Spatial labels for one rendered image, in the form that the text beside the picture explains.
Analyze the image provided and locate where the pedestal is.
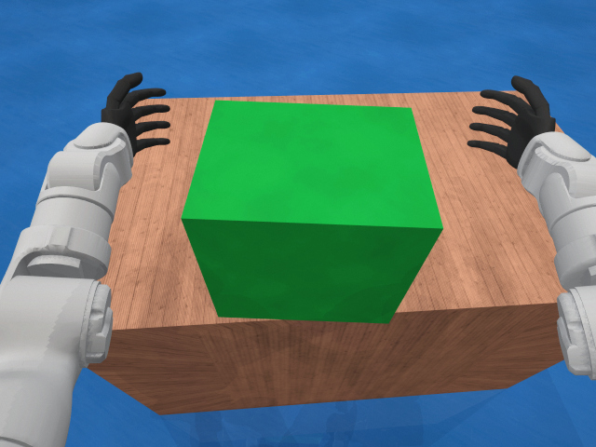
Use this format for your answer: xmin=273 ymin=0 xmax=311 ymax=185
xmin=88 ymin=90 xmax=567 ymax=415

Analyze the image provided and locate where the robot right upper arm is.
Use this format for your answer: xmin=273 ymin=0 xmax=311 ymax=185
xmin=557 ymin=285 xmax=596 ymax=380

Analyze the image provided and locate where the carton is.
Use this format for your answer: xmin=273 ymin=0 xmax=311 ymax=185
xmin=181 ymin=101 xmax=443 ymax=324

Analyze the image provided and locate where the right robot forearm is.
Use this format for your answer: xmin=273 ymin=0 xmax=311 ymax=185
xmin=517 ymin=131 xmax=596 ymax=291

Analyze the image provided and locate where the robot left hand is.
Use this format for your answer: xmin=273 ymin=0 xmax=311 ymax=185
xmin=101 ymin=73 xmax=170 ymax=157

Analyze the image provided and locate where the robot left upper arm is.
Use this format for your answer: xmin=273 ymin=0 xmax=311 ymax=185
xmin=0 ymin=276 xmax=113 ymax=447

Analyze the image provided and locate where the robot right hand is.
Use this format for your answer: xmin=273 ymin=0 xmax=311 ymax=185
xmin=467 ymin=75 xmax=556 ymax=169

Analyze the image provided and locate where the left robot forearm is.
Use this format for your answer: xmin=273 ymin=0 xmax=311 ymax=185
xmin=0 ymin=122 xmax=133 ymax=299

